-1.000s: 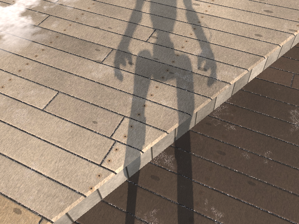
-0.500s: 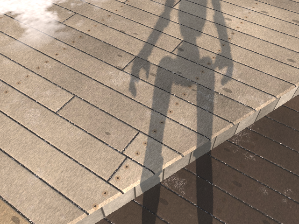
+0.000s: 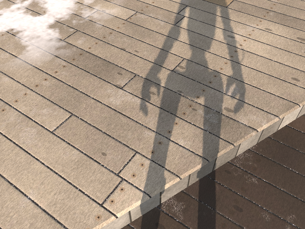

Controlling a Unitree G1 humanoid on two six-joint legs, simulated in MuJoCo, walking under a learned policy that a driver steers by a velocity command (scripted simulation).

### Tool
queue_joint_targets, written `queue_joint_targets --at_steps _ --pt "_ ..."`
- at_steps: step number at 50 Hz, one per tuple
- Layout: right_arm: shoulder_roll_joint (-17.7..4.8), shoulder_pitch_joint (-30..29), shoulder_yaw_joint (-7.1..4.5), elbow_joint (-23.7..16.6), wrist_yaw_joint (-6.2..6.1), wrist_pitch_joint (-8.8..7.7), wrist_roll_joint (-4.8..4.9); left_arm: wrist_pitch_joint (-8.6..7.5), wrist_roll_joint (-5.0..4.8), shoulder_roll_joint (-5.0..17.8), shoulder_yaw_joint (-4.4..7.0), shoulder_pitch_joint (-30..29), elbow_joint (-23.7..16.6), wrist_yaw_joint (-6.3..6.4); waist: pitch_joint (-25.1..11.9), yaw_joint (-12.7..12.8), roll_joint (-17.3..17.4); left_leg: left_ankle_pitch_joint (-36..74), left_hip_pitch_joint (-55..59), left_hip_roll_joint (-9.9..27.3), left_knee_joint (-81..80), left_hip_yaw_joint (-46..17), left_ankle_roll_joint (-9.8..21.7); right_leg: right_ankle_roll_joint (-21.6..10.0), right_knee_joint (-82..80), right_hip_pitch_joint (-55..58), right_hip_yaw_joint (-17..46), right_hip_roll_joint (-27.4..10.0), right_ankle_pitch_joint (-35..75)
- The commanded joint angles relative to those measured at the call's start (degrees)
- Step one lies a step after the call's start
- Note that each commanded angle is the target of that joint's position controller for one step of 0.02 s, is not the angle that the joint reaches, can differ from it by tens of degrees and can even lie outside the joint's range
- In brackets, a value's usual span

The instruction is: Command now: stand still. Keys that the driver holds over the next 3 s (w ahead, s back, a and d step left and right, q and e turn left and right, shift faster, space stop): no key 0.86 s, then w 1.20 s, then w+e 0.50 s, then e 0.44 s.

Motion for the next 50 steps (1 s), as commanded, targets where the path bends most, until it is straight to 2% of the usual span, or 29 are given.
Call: queue_joint_targets --at_steps 1,20,43,44,45,46,47,48,49,50 --pt "-6.1 -0.9 -0.99 -1.0 -0.38 -0.47 0.03 -0.21 -0.01 7.1 1.27 0.9 -1.2 0.08 -3.6 0.3 -0.4 14.4 5.1 1.9 -1.9 -1.9 1.7 -1.1 -5.0 -2.3 2.9 -3.3 17.4" --pt "-6.0 0.1 -0.49 4.4 -0.82 -0.41 -0.04 0.09 0.1 7.1 0.38 2.5 2.1 0.28 -1.5 0.0 -0.4 10.0 4.4 1.8 -3.5 -1.3 1.0 -1.3 -7.3 -3.9 2.6 -2.4 10.8" --pt "-4.4 4.4 0.32 6.5 -1.1 -0.55 0.02 0.09 -0.03 5.4 -0.37 7.6 3.6 0.42 -0.3 0.1 0.0 8.4 2.8 1.7 -3.6 -1.0 0.8 -1.5 -7.5 -5.1 2.1 -1.7 8.4" --pt "-3.6 5.5 0.51 7.0 -1.12 -0.49 -0.02 0.16 -0.04 5.0 -0.44 8.7 4.1 0.51 -1.6 0.1 -0.4 3.6 3.3 0.9 -3.3 0.0 0.8 -1.7 -8.2 -4.6 1.9 -1.4 2.7" --pt "-0.4 7.8 1.66 8.1 -0.31 0.11 -1.32 0.71 1.69 4.3 -0.82 9.6 4.5 0.61 -1.7 0.0 -1.5 -3.6 2.4 2.3 -3.2 -1.4 1.3 -3.5 -11.3 -4.3 7.1 -4.9 -7.8" --pt "-0.9 7.2 1.41 7.6 0.11 0.37 -1.53 1.28 1.47 6.4 -0.01 9.5 4.3 0.58 1.2 0.3 -3.7 -11.7 -1.2 -0.3 0.3 0.9 1.8 -5.0 -12.8 -4.9 9.4 -5.4 -19.0" --pt "-1.8 5.5 1.2 6.5 0.49 0.43 -2.02 1.6 1.37 8.4 0.69 9.9 4.1 0.45 3.6 1.2 -5.9 -14.8 -5.3 -1.9 4.4 2.9 2.2 -6.9 -15.3 -5.6 13.5 -8.0 -27.0" --pt "-1.9 3.8 1.12 5.2 0.9 0.3 -2.25 1.79 1.17 9.4 1.17 11.2 4.2 0.37 6.0 1.9 -7.7 -14.7 -9.2 -2.3 8.7 4.6 2.5 -8.8 -18.2 -6.0 17.6 -11.3 -32.2" --pt "-5.2 1.6 0.12 3.8 0.11 -1.8 1.14 0.35 -2.19 13.3 2.55 9.2 2.5 1.04 7.8 1.9 -8.9 -10.3 -11.1 -0.8 13.6 4.1 2.5 -10.4 -19.3 -7.7 20.4 -14.4 -29.0" --pt "-4.8 2.1 0.08 3.9 0.08 -3.14 1.6 -0.51 -2.47 13.0 2.71 9.4 2.4 1.27 7.2 1.7 -8.6 -9.9 -12.9 0.9 16.2 3.2 2.9 -11.5 -19.8 -6.4 22.1 -16.4 -26.4"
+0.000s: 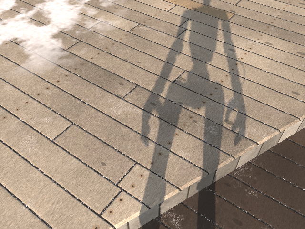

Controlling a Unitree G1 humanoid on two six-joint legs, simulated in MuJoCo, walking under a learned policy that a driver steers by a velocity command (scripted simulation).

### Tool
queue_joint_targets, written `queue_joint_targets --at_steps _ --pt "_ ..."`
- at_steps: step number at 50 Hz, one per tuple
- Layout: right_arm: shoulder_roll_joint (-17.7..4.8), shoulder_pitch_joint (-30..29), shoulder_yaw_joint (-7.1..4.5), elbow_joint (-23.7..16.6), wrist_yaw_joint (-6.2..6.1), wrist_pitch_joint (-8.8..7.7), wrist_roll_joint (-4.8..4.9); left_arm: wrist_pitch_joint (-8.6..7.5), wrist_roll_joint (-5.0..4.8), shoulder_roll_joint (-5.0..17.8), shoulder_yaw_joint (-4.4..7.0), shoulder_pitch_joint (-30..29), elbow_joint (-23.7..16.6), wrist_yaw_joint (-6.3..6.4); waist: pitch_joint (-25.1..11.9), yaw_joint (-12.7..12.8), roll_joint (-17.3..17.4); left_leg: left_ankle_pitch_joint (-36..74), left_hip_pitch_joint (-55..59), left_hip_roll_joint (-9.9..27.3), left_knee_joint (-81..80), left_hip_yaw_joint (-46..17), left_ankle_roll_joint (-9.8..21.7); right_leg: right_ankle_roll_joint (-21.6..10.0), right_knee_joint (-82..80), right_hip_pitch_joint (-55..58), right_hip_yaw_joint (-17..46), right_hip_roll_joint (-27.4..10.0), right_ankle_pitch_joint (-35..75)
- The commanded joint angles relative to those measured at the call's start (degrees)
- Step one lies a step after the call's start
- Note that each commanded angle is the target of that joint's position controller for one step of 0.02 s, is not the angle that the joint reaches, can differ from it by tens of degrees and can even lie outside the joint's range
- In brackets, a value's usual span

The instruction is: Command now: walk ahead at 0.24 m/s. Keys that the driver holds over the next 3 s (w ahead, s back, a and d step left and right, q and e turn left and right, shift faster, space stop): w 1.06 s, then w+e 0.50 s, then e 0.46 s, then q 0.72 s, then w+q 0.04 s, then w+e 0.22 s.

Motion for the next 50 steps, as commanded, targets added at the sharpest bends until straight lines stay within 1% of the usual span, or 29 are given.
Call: queue_joint_targets --at_steps 1,4,5,6,7,8,9,10,12,15,20,25,27,28,29,30,31,32,33,34,36,38,41,43,45,46,47,48,50 --pt "-5.6 -3.9 -1.21 -4.0 0.07 -3.64 1.72 -2.04 -1.63 12.1 3.1 1.6 -2.3 0.74 10.6 0.7 -8.1 -3.2 -11.5 1.6 9.0 1.5 1.6 -10.8 -18.7 -6.1 22.8 -18.4 -23.4" --pt "-3.4 0.9 -1.32 -2.8 0.91 -5.29 2.12 -2.53 -2.0 9.9 2.83 -2.0 -4.0 0.07 10.1 -3.0 -5.5 0.2 0.0 0.3 -6.0 4.4 3.5 -7.9 -13.8 -9.9 14.8 -13.8 -16.0" --pt "-4.1 5.2 -1.93 -0.8 0.93 -5.32 1.72 -2.58 -2.0 9.8 2.81 -2.5 -4.7 -0.17 8.3 -4.2 -3.8 4.3 7.9 -1.8 -8.9 5.3 3.0 -6.9 -9.7 -13.1 11.5 -10.7 -12.1" --pt "-5.9 11.0 -2.7 0.6 0.96 -5.3 1.46 -3.02 -1.67 8.4 2.3 -4.1 -5.6 -0.46 5.8 -6.5 0.1 4.6 15.5 1.3 -11.6 -0.5 3.8 -5.2 -0.6 -17.3 7.0 -7.4 -4.0" --pt "-11.8 18.6 -4.26 1.6 0.83 -5.45 1.72 -3.91 -1.09 4.3 1.17 -5.1 -7.4 -0.74 2.5 -8.5 13.7 -4.7 24.0 12.3 -20.5 -19.7 9.2 -1.2 18.6 -27.1 -2.2 0.0 -2.5" --pt "-13.8 22.9 -4.4 2.1 1.52 -6.24 1.09 -4.89 -1.49 4.2 1.21 -6.6 -9.2 -0.61 1.2 -9.2 18.0 -10.0 26.2 21.7 -27.3 -39.8 15.9 -0.8 33.8 -35.5 1.3 2.5 -13.8" --pt "-10.3 17.1 -3.13 0.5 1.53 -7.16 0.65 -5.68 -2.67 6.3 1.73 -6.6 -9.3 -0.93 4.7 -5.8 9.2 -11.2 23.9 22.5 -26.6 -37.6 15.6 -2.2 42.3 -40.3 6.2 -1.7 -11.0" --pt "-8.0 12.6 -2.45 -1.4 1.74 -7.66 0.71 -6.26 -2.98 6.5 1.72 -6.1 -8.9 -1.49 6.1 -3.9 6.4 -8.9 22.0 19.8 -26.7 -30.7 13.4 -3.5 43.9 -41.5 6.6 -4.2 -4.8" --pt "-6.2 8.5 -1.54 -3.3 2.34 -7.5 0.82 -6.68 -1.58 8.0 2.74 -7.2 -8.8 -1.74 7.0 -2.1 3.2 5.0 19.8 15.8 -27.7 -19.5 9.6 -3.6 39.2 -40.4 4.8 -7.4 3.9" --pt "-5.9 12.2 -1.02 -2.8 1.79 -6.29 0.3 -5.84 -0.88 5.4 2.63 -8.8 -9.4 -2.62 5.4 -2.2 4.8 22.7 18.1 11.7 -27.8 -9.2 8.7 -1.0 34.5 -36.8 1.1 -8.0 8.8" --pt "-8.6 13.5 -1.29 -4.5 0.15 -5.59 0.08 -5.47 -1.01 2.7 1.1 -21.9 -15.0 -2.67 8.3 -4.6 4.8 26.9 11.2 9.1 -30.7 -2.7 8.4 1.3 14.6 -31.0 -2.9 -5.2 18.3" --pt "-9.9 14.3 -2.39 -4.5 -0.15 -5.55 1.18 -5.79 -1.42 4.8 1.43 -26.2 -17.9 -3.46 8.3 -2.8 6.0 36.9 18.4 12.4 -27.4 -1.5 7.4 -1.7 4.3 -27.1 -1.8 -3.3 18.8" --pt "-11.2 11.8 -3.13 -5.5 -0.35 -5.03 0.99 -6.12 -1.26 7.8 2.83 -20.7 -17.1 -3.54 2.5 1.3 7.7 54.6 22.4 13.3 -19.4 -0.8 6.1 -4.0 4.2 -19.6 -2.5 -1.0 16.2" --pt "-11.1 10.2 -3.27 -6.0 -0.5 -4.36 0.7 -6.09 -1.26 9.5 3.93 -12.7 -14.7 -3.35 -2.5 5.4 8.3 61.9 22.7 12.3 -10.8 0.2 5.2 -5.5 3.3 -11.1 -3.3 0.7 16.5" --pt "-10.6 9.6 -2.99 -6.8 -0.48 -3.97 0.39 -5.75 -1.19 11.5 5.09 -3.5 -11.7 -2.95 -8.0 9.3 7.4 59.9 17.2 10.0 0.4 1.1 3.7 -7.0 2.7 2.1 -2.5 -0.1 19.1" --pt "-7.8 11.0 -1.97 -8.2 -0.24 -3.97 -0.87 -4.91 -0.44 15.4 6.12 7.5 -8.8 -2.15 -16.2 10.6 -1.9 34.5 2.0 5.1 19.6 3.3 2.0 -9.9 5.1 21.2 11.9 -11.8 20.9" --pt "1.3 20.0 0.29 -7.1 1.08 -5.0 0.21 -4.65 0.13 16.5 5.92 8.7 -7.6 -2.87 -24.5 4.7 -17.9 -12.1 -17.3 -5.4 39.5 -2.5 -0.5 -19.8 -4.8 34.9 40.7 -24.1 8.3" --pt "-4.8 15.8 -1.19 -6.5 1.68 -6.4 2.02 -4.69 -0.22 11.2 4.71 5.4 -7.8 -2.99 -18.7 6.3 -10.0 -11.4 -23.2 -2.1 47.5 -8.1 1.0 -17.1 -9.1 29.1 41.1 -21.0 -2.9" --pt "-7.4 8.9 -1.96 -9.1 1.89 -7.22 3.36 -4.93 -0.52 8.9 3.93 -0.4 -8.6 -2.87 -8.4 5.1 -7.1 -6.6 -27.7 0.6 49.1 -5.1 2.0 -14.6 -10.9 19.3 31.8 -19.5 -4.0" --pt "-7.9 4.6 -2.14 -10.6 1.39 -7.57 3.15 -5.41 -0.27 7.7 3.33 -5.9 -9.9 -2.99 -3.8 2.9 -0.3 -0.3 -25.5 4.0 46.3 -3.9 2.3 -13.2 -13.7 8.9 25.8 -17.8 -0.3" --pt "-6.2 4.9 -2.53 -11.3 0.79 -6.6 1.98 -6.11 1.36 5.3 2.31 -8.6 -9.3 -3.39 -1.1 -0.8 -1.9 3.6 -20.4 6.9 46.3 -3.9 2.5 -12.6 -17.3 -2.2 19.5 -15.2 5.9" --pt "-3.9 7.1 -2.39 -11.1 0.46 -5.34 1.89 -6.47 0.81 4.8 2.01 -7.4 -7.6 -3.91 0.0 -2.5 -3.6 3.2 -20.4 7.1 47.0 -2.9 2.2 -13.1 -18.5 -5.7 14.6 -13.5 12.6" --pt "-0.4 5.0 -1.37 -12.9 0.31 -2.76 2.74 -5.04 0.56 2.6 0.49 1.2 -2.9 -3.67 3.5 -1.8 -5.6 -3.2 -40.7 6.6 73.6 -0.4 0.8 -14.7 -17.6 -5.4 14.4 -15.4 3.8" --pt "1.6 -1.6 0.24 -17.1 0.47 -2.8 2.83 -3.76 0.49 2.0 -0.7 5.6 -1.0 -3.14 6.5 -0.8 -3.6 -4.9 -58.1 7.1 86.5 -1.4 0.8 -13.4 -15.8 -2.3 16.2 -17.2 -3.1" --pt "5.1 -6.8 2.44 -20.9 1.53 -3.92 2.41 -2.13 1.61 1.0 -1.75 11.2 0.9 -2.46 6.1 0.5 -1.1 -2.9 -69.5 5.8 96.0 -2.4 0.9 -12.0 -12.2 0.1 15.9 -17.6 -0.2" --pt "5.6 -9.3 3.54 -23.4 1.92 -4.52 2.09 -1.53 1.55 1.5 -1.93 11.3 0.7 -2.11 6.2 0.4 0.3 -0.7 -70.8 5.6 91.7 -2.1 0.6 -10.7 -11.4 -1.2 13.7 -16.0 -1.2" --pt "3.7 -22.5 3.42 -30.4 0.94 -3.04 -3.66 -4.01 3.44 6.0 -0.44 10.9 0.8 -2.2 8.3 0.1 4.2 -3.0 -62.8 4.8 78.2 4.5 1.9 -8.3 -16.8 -10.7 9.9 -12.6 -10.5" --pt "3.9 -25.4 3.7 -32.8 0.8 -1.99 -4.36 -5.05 2.24 5.2 -0.71 10.7 1.5 -1.24 8.4 0.6 3.9 -0.9 -56.1 5.2 70.4 5.5 2.1 -8.5 -20.7 -14.8 10.4 -11.1 -9.1" --pt "1.4 -20.0 3.26 -32.9 1.16 -0.28 -2.83 -5.84 0.28 8.0 0.0 10.2 0.5 0.09 5.4 -0.5 -2.5 2.7 -45.0 6.6 54.9 5.6 2.6 -11.0 -27.4 -9.3 8.8 -12.7 9.7"
Over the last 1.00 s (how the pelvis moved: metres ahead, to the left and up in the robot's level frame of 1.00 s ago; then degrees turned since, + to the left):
0.01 0.00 0.00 0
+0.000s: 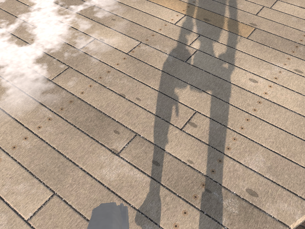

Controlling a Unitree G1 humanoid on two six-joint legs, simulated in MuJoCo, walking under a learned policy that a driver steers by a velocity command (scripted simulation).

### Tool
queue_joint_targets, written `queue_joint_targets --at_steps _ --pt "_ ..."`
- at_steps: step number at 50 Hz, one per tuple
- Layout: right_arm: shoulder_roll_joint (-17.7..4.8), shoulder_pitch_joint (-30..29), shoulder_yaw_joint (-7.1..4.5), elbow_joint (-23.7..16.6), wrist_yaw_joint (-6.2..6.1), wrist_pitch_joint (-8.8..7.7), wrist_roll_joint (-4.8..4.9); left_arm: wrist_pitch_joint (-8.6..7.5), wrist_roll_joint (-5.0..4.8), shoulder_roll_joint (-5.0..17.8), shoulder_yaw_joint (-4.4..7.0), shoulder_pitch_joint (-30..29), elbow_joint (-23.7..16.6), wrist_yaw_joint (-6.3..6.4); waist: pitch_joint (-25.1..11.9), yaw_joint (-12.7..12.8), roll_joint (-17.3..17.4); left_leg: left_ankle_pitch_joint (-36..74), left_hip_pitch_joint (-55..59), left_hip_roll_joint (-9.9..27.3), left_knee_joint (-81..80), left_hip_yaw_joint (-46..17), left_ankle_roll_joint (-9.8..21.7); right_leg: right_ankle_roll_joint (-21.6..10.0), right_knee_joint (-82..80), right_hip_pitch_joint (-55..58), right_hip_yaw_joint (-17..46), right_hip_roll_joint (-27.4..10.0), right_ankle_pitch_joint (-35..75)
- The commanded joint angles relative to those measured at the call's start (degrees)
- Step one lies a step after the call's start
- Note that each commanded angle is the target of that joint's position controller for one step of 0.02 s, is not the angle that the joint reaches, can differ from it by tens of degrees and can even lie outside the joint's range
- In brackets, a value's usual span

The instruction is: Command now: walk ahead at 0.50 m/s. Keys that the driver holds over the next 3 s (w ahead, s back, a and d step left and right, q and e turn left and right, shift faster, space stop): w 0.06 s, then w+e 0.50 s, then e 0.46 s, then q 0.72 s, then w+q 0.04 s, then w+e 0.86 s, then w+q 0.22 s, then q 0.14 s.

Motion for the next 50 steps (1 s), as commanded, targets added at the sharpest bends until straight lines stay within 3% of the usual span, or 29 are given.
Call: queue_joint_targets --at_steps 1,3,5,6,7,8,9,10,11,12,13,14,16,18,21,23,28,31,34,36,37,38,39,40,41,42,44,47,50 --pt "-4.7 -6.0 -0.47 -7.9 0.18 0.91 0.19 -2.19 -1.55 12.8 2.5 -1.1 -3.8 1.66 2.4 -2.2 -2.8 3.6 16.0 0.7 -21.0 2.9 1.7 -10.0 -18.5 -7.4 6.0 -12.2 17.1" --pt "-2.5 -3.6 0.13 -7.1 0.04 1.02 0.93 -1.63 -1.68 11.7 2.52 -0.3 -3.7 1.51 -0.9 -3.2 -5.8 -2.7 26.1 -2.8 -32.4 6.9 4.9 -8.5 -12.3 1.4 -0.6 -11.8 47.8" --pt "-5.1 3.8 -1.62 -4.5 0.07 -0.21 1.62 -1.13 -0.61 12.4 2.85 1.0 -4.4 1.15 -7.0 -6.4 -9.5 -6.6 39.1 -9.3 -41.0 8.5 6.0 -7.6 2.9 7.3 1.3 -14.3 82.7" --pt "-7.0 11.5 -2.62 -2.7 0.15 -1.25 1.46 -1.18 -0.61 13.3 3.28 -0.8 -5.0 0.36 -11.2 -10.8 -10.4 -4.4 48.9 -10.4 -49.0 4.9 7.0 -6.3 15.2 7.1 1.1 -14.9 86.3" --pt "-12.1 20.3 -4.53 -1.1 0.18 -2.11 -0.07 -1.93 -0.68 12.8 3.51 -1.6 -6.9 -0.3 -16.9 -14.3 -6.7 -14.1 59.7 -1.6 -55.5 -12.5 9.5 -5.4 34.4 -1.0 1.0 -12.3 70.2" --pt "-20.4 24.4 -7.17 2.0 -0.06 -1.83 0.05 -2.29 -2.07 5.1 3.19 -1.0 -11.1 -2.01 -20.4 -11.4 15.7 -17.9 71.5 15.1 -82.0 -49.8 13.0 -1.4 56.9 -24.0 2.3 2.5 5.8" --pt "-19.7 20.2 -7.5 2.5 0.1 -1.42 1.46 -2.33 0.38 6.8 4.24 -1.5 -11.8 -2.68 -18.8 -8.1 9.1 -21.9 69.2 16.5 -91.3 -63.3 11.2 -2.5 69.6 -31.3 13.9 2.5 2.7" --pt "-16.0 12.3 -6.81 2.3 0.39 -1.64 1.48 -1.81 0.47 6.5 4.68 -4.1 -14.1 -2.61 -8.9 -3.5 4.7 -27.9 60.1 16.5 -88.5 -53.4 10.5 -2.9 73.9 -35.4 11.0 -0.7 4.8" --pt "-8.3 10.5 -4.28 1.8 1.56 -3.91 2.03 -1.18 -3.49 4.0 3.39 -10.9 -14.9 -1.68 -5.2 -6.7 1.2 -17.5 54.5 17.3 -88.9 -44.4 10.1 -3.5 78.9 -38.0 11.3 -0.9 4.4" --pt "-4.1 9.0 -3.34 4.4 2.63 -5.35 1.45 -0.67 -3.41 5.1 3.8 -12.2 -17.1 -0.59 -1.7 -3.7 -1.3 -8.8 49.2 14.9 -85.9 -33.1 7.8 -4.3 77.5 -38.3 10.6 -3.8 6.2" --pt "-1.9 9.0 -2.89 7.2 3.15 -6.04 0.42 0.32 -3.59 5.2 4.15 -9.8 -16.6 0.18 -1.2 -1.3 1.1 -2.7 47.2 13.1 -85.4 -25.5 6.5 -4.9 78.1 -36.2 10.6 -4.7 5.9" --pt "-1.0 10.6 -2.85 8.9 3.19 -6.43 0.14 1.11 -3.57 5.7 4.35 -8.3 -16.6 0.45 -0.5 -0.4 2.6 1.2 48.2 11.7 -86.8 -20.7 5.2 -5.6 77.7 -36.3 11.3 -5.2 6.7" --pt "-2.4 12.7 -3.24 11.7 2.65 -6.46 1.06 1.84 -4.2 4.5 4.03 -9.5 -17.6 0.58 2.0 0.4 3.8 8.4 52.3 9.2 -90.0 -11.6 2.9 -6.7 74.5 -41.3 10.8 -5.0 8.0" --pt "-3.1 13.3 -3.43 12.8 1.8 -6.13 1.11 2.23 -3.77 4.7 3.89 -12.6 -19.1 -0.1 3.1 0.8 2.8 14.9 54.4 6.2 -90.9 -2.9 0.0 -6.5 67.2 -43.6 11.3 -5.0 12.0" --pt "-7.3 14.2 -4.14 11.1 -0.72 -6.06 0.37 2.35 -2.85 6.3 4.14 -18.3 -21.2 -1.2 2.4 -0.8 3.7 25.2 56.1 2.3 -95.4 6.7 0.5 -2.7 50.2 -39.8 4.7 -3.1 18.6" --pt "-9.9 15.7 -4.4 10.7 -2.01 -6.8 0.26 1.87 -3.12 7.0 4.71 -20.3 -22.1 -1.88 0.2 -1.4 4.0 27.9 63.0 3.8 -96.6 6.3 0.9 -1.3 44.6 -40.9 4.9 -3.8 20.6" --pt "-13.3 20.5 -5.62 10.1 -3.54 -5.38 1.91 1.87 -3.22 5.9 4.42 -30.9 -26.2 -3.81 3.3 -5.5 3.2 35.2 77.3 8.7 -96.7 8.1 -0.4 -1.2 27.5 -44.5 0.7 -4.1 18.6" --pt "-15.9 19.9 -6.58 8.7 -3.96 -3.71 2.42 1.56 -2.86 6.1 4.87 -32.5 -28.3 -4.66 3.9 -4.9 5.2 61.4 78.5 8.1 -89.1 11.8 -1.2 -2.0 20.1 -36.3 -6.4 -0.3 14.4" --pt "-19.6 17.3 -8.15 5.8 -4.46 -2.03 3.29 1.65 -3.03 9.9 6.68 -23.4 -27.6 -4.89 -1.2 0.0 9.9 78.6 78.7 8.5 -75.0 11.5 -0.4 -4.0 17.4 -24.0 -8.1 3.8 9.3" --pt "-18.8 12.2 -8.34 3.5 -3.23 -2.38 4.02 1.5 -2.36 16.2 9.45 -10.0 -24.8 -2.9 -6.6 7.7 6.5 59.3 71.9 4.0 -52.6 11.2 -1.7 -8.4 0.8 -5.8 -2.2 3.1 22.0" --pt "-11.3 12.8 -6.59 1.0 -2.2 -3.57 1.04 1.97 -1.28 19.2 9.78 -10.8 -24.9 -1.17 -9.0 3.4 -8.0 -1.6 47.5 -3.2 -33.1 8.8 -4.1 -12.8 10.6 13.8 11.6 -7.8 48.0" --pt "-10.7 19.9 -5.6 -1.7 -1.16 -5.78 1.46 1.04 2.45 22.8 9.48 -12.4 -27.6 -1.18 -22.7 -1.0 -10.8 -20.0 33.6 -11.3 -14.4 -4.5 -6.0 -29.3 10.8 27.5 41.8 -24.3 62.8" --pt "-15.2 14.9 -6.48 -2.1 -0.46 -6.74 2.43 1.34 1.9 18.6 8.84 -12.8 -29.2 -1.21 -26.7 2.9 -2.0 -14.1 33.1 -7.7 -12.6 -13.1 -5.3 -28.1 6.8 23.8 37.6 -22.0 54.9" --pt "-16.1 10.8 -6.64 -4.1 -0.54 -6.66 3.08 1.1 -0.12 16.5 8.22 -17.6 -29.9 -1.23 -17.4 0.9 0.8 -8.9 30.3 -5.8 -17.7 -11.9 -4.8 -24.2 4.8 16.1 29.9 -18.6 47.9" --pt "-16.1 10.0 -6.8 -3.8 -1.33 -5.97 2.07 0.9 -2.12 14.8 7.67 -19.9 -30.2 -1.07 -12.8 -1.2 6.0 -6.5 30.5 -3.5 -23.2 -10.8 -5.4 -20.2 3.1 9.0 25.7 -15.1 40.5" --pt "-16.7 9.5 -7.16 -4.0 -1.94 -5.05 1.54 1.02 -2.95 13.9 7.3 -21.1 -30.7 -0.98 -8.9 -2.4 6.2 -4.9 32.3 -2.9 -27.5 -10.5 -6.2 -18.9 1.9 1.8 23.8 -13.2 37.9" --pt "-15.9 9.7 -7.25 -5.0 -2.42 -2.99 1.5 1.13 -1.58 14.8 7.52 -20.9 -30.9 -1.01 -6.0 -4.5 3.3 -4.0 37.2 -2.7 -34.1 -9.6 -6.9 -17.5 0.6 -8.3 21.6 -10.5 37.9" --pt "-13.2 8.5 -6.26 -6.0 -3.43 -1.62 1.16 1.73 -0.9 17.2 8.28 -19.2 -30.7 -0.41 -8.5 -4.4 -1.0 -1.2 39.5 -4.2 -44.0 -7.7 -8.1 -15.6 2.8 -12.4 18.6 -7.9 43.6" --pt "-13.1 5.6 -6.08 -7.0 -3.84 -0.6 1.42 3.59 -1.84 17.7 8.37 -19.2 -31.4 0.74 -11.5 -3.6 -4.1 3.7 41.4 -5.4 -50.4 -8.1 -8.6 -12.4 4.1 -12.7 19.4 -6.2 31.5"
Over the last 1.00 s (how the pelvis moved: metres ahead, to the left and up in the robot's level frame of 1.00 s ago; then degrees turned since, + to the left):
0.47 0.00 0.01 0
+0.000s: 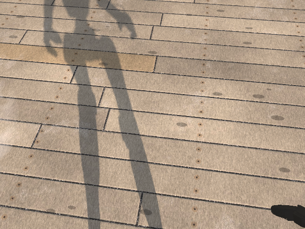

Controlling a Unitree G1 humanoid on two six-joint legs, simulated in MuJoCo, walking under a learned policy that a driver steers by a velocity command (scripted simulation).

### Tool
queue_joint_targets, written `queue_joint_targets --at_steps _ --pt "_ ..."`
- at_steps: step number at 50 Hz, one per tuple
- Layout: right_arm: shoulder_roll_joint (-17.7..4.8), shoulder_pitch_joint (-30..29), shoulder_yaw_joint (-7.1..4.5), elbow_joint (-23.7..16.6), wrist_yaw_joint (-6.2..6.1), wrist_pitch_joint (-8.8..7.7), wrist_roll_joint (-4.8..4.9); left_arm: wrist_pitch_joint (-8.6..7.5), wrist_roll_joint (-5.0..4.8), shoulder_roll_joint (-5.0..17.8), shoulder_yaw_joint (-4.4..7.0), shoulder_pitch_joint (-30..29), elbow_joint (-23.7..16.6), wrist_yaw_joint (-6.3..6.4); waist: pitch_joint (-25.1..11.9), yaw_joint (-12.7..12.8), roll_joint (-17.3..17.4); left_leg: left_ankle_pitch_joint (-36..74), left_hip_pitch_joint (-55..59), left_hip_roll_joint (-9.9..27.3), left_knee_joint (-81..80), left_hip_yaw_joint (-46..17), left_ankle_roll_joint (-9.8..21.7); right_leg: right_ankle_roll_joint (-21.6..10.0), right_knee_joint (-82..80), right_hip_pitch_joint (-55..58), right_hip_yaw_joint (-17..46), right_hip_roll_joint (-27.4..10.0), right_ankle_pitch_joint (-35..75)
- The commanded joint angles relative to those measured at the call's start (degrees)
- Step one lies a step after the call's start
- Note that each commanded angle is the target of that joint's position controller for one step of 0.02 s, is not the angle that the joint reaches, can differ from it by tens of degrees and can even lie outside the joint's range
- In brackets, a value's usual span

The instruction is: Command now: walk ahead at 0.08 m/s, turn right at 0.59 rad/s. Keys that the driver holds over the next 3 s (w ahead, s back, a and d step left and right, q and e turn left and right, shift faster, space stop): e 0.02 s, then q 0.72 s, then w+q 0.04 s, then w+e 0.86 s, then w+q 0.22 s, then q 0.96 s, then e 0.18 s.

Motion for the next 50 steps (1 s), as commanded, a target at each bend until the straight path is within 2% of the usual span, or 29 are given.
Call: queue_joint_targets --at_steps 1,5,8,9,10,11,12,13,15,19,22,24,26,27,28,29,30,33,35,37,38,39,40,41,42,44,45,47,50 --pt "-3.9 6.5 -1.17 -1.5 -0.66 1.28 0.3 0.71 -0.65 8.4 2.16 -2.5 -5.4 1.28 -13.6 -3.2 -6.2 4.8 7.6 -2.9 -5.1 3.0 -0.7 -8.1 -2.9 5.5 13.2 -12.4 15.3" --pt "-3.7 5.0 -1.08 -1.7 0.17 1.22 0.84 1.42 0.81 4.8 0.49 -2.0 -5.5 1.49 -13.0 -1.1 -10.0 5.1 11.5 -1.5 -12.7 4.3 0.4 -6.4 -1.0 6.6 13.8 -14.4 5.8" --pt "-0.5 7.2 -0.23 -0.8 2.11 -0.19 0.42 1.05 1.54 -0.8 -2.13 -0.8 -3.7 0.89 -12.3 -2.5 -9.7 14.9 24.4 -1.4 -32.2 5.3 3.4 -3.1 2.7 5.4 11.3 -13.5 3.2" --pt "-2.9 6.3 -0.56 -1.2 2.54 -0.53 -0.61 0.47 2.12 -1.5 -2.33 2.8 -2.7 0.74 -10.8 -0.4 -6.5 23.2 27.9 1.9 -33.8 0.8 5.3 0.0 5.2 3.4 9.5 -10.6 -4.0" --pt "-7.7 3.8 -1.38 -3.0 2.53 -0.45 -1.49 -0.09 2.99 0.0 -1.79 7.8 -2.3 0.75 -8.8 4.3 3.5 34.4 27.6 8.4 -33.6 -7.1 9.9 2.9 10.7 0.9 4.5 -5.4 -16.0" --pt "-5.8 1.3 -1.16 -2.7 2.51 -0.25 -1.58 -0.57 2.57 1.0 -1.49 6.8 -3.0 0.72 -7.5 5.5 12.1 28.5 20.6 11.1 -36.5 -11.3 15.3 5.3 8.7 4.7 1.6 -6.0 -15.9" --pt "-4.2 0.4 -1.07 -3.3 2.69 -0.06 -0.57 -0.62 2.24 3.2 -1.02 2.5 -3.6 1.0 -5.9 3.4 10.5 19.8 17.5 7.7 -36.5 -10.1 14.2 6.1 7.3 7.8 1.0 -6.7 -11.2" --pt "-4.5 2.9 -1.37 -3.0 2.83 0.1 0.05 -0.26 1.93 3.9 -0.57 -1.7 -4.3 1.25 -5.7 0.9 8.2 15.5 17.1 5.0 -36.0 -8.3 12.1 5.9 8.1 8.5 0.2 -5.8 -9.1" --pt "-7.7 4.7 -2.5 -3.3 2.82 0.11 0.81 0.63 1.7 3.2 -0.21 -2.3 -5.1 1.52 -4.5 0.3 8.1 14.2 17.6 4.6 -35.7 -9.4 11.7 5.2 9.1 7.1 -0.6 -5.7 -8.8" --pt "-6.9 6.6 -3.08 -5.1 2.08 1.25 1.22 0.43 1.18 1.1 0.19 -1.9 -5.5 1.66 -6.1 -0.9 8.0 19.1 19.3 4.3 -33.1 -12.6 13.6 4.9 10.6 5.7 -2.6 -5.3 -9.4" --pt "-7.0 6.0 -3.48 -6.9 2.02 2.2 1.48 0.35 1.02 1.0 0.81 -1.1 -5.2 1.4 -7.6 -1.1 4.4 18.6 17.2 1.9 -29.9 -12.3 13.0 3.8 9.1 7.7 -2.2 -6.6 -8.3" --pt "-5.9 5.0 -3.25 -8.2 2.18 2.61 1.74 0.42 1.11 2.8 1.56 0.2 -4.8 1.31 -7.2 -1.2 -3.2 13.4 11.5 -2.8 -23.1 -6.7 9.8 0.5 3.3 10.9 3.0 -11.7 -5.9" --pt "-4.8 5.6 -3.04 -8.8 2.89 2.51 1.21 0.16 1.85 5.6 2.13 0.8 -4.8 1.58 -7.3 -1.3 -15.2 -7.0 2.6 -7.5 -7.1 2.7 5.8 -9.6 -3.9 15.5 19.1 -27.9 7.6" --pt "-6.8 4.6 -3.84 -8.8 3.17 2.45 1.03 -0.39 2.02 5.4 1.87 1.5 -5.4 2.04 -7.5 -0.1 -11.9 -15.3 -0.8 -5.1 5.7 2.8 4.4 -13.6 -4.3 16.3 22.6 -33.2 16.7" --pt "-7.3 5.2 -4.3 -8.0 3.2 2.74 1.48 -0.76 1.82 5.3 1.7 0.7 -5.9 2.54 -7.5 -0.6 -6.3 -15.1 -1.9 -4.1 13.3 1.6 3.6 -13.6 -3.3 16.1 20.2 -33.0 20.0" --pt "-6.5 6.8 -4.11 -7.0 3.09 3.31 1.97 -0.91 1.08 5.6 1.7 -1.9 -6.1 2.8 -6.5 -2.2 -4.0 -12.1 -1.6 -2.5 14.1 1.0 3.0 -11.0 -2.8 15.0 15.0 -30.3 18.8" --pt "-5.4 6.9 -3.62 -6.7 2.98 3.84 2.06 -0.85 0.47 6.2 1.79 -3.9 -6.0 2.89 -5.5 -2.7 -4.6 -8.7 -1.0 -1.3 11.1 2.1 2.9 -8.4 -3.0 14.1 10.4 -27.5 17.6" --pt "-2.6 4.7 -2.06 -7.7 3.84 4.28 2.01 0.49 0.44 7.7 2.26 -5.0 -5.3 2.86 -6.3 -1.4 -8.4 -4.5 8.4 -0.9 -3.4 8.2 3.0 -5.0 -2.2 11.1 -1.2 -21.6 16.3" --pt "-3.8 4.7 -2.33 -8.2 4.59 4.17 2.4 1.09 0.04 8.7 2.66 -2.9 -4.3 2.78 -8.0 -0.4 -10.9 -3.1 12.9 -1.7 -12.0 10.3 3.4 -4.9 -0.9 12.6 -2.4 -22.8 14.5" --pt "-4.8 9.2 -3.11 -6.8 4.78 4.2 2.2 1.26 -1.04 8.4 2.6 -2.5 -3.7 2.64 -8.9 -2.3 -10.0 6.0 20.0 -4.2 -24.6 13.4 5.1 -2.8 3.3 11.7 -4.1 -23.1 9.5" --pt "-5.6 12.4 -3.75 -5.3 4.33 4.31 1.83 1.24 -1.17 6.9 2.31 0.1 -2.7 2.43 -9.4 -2.6 -7.3 7.9 25.9 -6.4 -29.3 13.6 6.6 -0.1 7.1 8.0 -6.3 -21.5 -1.2" --pt "-9.6 15.4 -5.07 -5.1 3.84 4.11 1.77 1.27 0.02 3.7 1.65 1.4 -2.8 1.99 -7.7 -2.5 3.8 12.0 34.1 0.4 -33.4 1.1 10.2 4.7 19.8 -4.4 -11.7 -17.3 -17.4" --pt "-16.4 17.6 -5.99 -6.8 3.46 3.49 1.19 0.63 2.05 0.8 0.16 -3.4 -7.2 1.55 -6.9 -3.5 20.4 8.2 39.1 16.6 -39.5 -26.1 21.6 8.6 36.6 -24.9 -11.0 -8.6 -34.7" --pt "-14.3 20.0 -5.33 -6.9 3.87 1.89 -0.39 -0.77 0.11 4.7 1.07 -8.6 -7.9 1.29 -9.7 -8.5 13.7 -6.1 36.7 19.6 -45.9 -33.1 26.9 8.1 43.9 -27.5 -1.7 -9.2 -32.0" --pt "-11.0 19.0 -4.2 -5.3 3.77 0.92 -0.3 -1.3 -1.59 6.3 1.56 -8.4 -6.8 0.81 -5.7 -6.6 10.1 -18.6 35.0 17.4 -47.2 -29.1 23.8 7.0 44.8 -29.3 -1.0 -11.3 -25.7" --pt "-8.1 14.1 -3.0 -4.9 3.11 0.27 0.68 -1.32 -0.54 6.3 1.95 -5.4 -3.9 1.02 -2.3 -3.7 7.6 -17.6 30.9 13.0 -47.1 -20.4 18.2 6.8 42.5 -27.8 -1.7 -13.3 -14.9" --pt "-7.7 13.0 -2.62 -4.6 2.88 -0.03 0.46 -1.28 -0.21 5.9 2.0 -3.7 -2.9 0.88 -1.9 -2.5 8.1 -14.7 28.4 11.0 -48.2 -16.4 17.0 7.0 42.0 -24.8 -2.1 -13.4 -10.4" --pt "-7.3 13.8 -2.52 -3.4 2.64 -1.22 -0.2 -1.57 -0.43 4.9 1.82 -1.9 -1.2 0.46 -1.9 -2.0 6.6 -8.7 28.6 9.9 -49.9 -11.1 16.1 7.1 41.7 -23.8 -2.6 -13.0 -3.0" --pt "-6.7 16.8 -2.53 -1.0 2.55 -2.77 -0.09 -1.83 -0.54 3.6 1.32 -2.7 -0.4 0.31 -1.2 -3.2 3.6 0.1 33.5 10.4 -51.2 -5.7 15.7 7.1 37.0 -26.8 -0.7 -13.0 2.4"
Over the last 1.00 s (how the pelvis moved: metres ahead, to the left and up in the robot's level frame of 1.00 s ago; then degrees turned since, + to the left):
0.48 0.01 0.12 -28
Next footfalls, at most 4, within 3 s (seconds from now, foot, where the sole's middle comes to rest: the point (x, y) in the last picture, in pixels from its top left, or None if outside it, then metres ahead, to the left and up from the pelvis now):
0.18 left None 0.12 0.17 -0.77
0.78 left None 0.05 0.21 -0.77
1.40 right None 0.40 0.02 -0.77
1.88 left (123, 161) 0.72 0.21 -0.77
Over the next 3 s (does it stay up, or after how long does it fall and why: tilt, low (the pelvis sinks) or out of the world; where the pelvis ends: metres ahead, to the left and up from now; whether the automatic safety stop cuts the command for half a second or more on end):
stays up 0.70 0.16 0.00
